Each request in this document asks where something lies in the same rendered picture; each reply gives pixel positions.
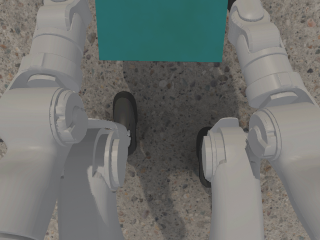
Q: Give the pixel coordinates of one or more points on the robot left upper arm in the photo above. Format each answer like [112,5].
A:
[39,125]

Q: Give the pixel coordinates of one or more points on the carton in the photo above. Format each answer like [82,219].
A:
[161,30]

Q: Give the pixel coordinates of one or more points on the robot left shin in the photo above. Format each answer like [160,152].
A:
[121,131]

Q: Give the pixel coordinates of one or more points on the left robot forearm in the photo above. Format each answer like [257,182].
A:
[57,47]

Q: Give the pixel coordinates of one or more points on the robot right upper arm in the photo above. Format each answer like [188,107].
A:
[288,136]

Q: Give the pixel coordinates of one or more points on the left robot foot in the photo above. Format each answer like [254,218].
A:
[125,113]

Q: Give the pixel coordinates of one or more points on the right robot forearm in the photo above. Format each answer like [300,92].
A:
[262,57]

